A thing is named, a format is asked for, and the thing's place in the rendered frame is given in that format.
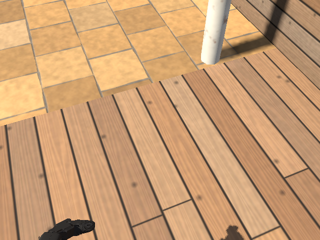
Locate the left robot hand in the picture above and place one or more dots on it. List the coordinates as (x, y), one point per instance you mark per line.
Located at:
(67, 229)

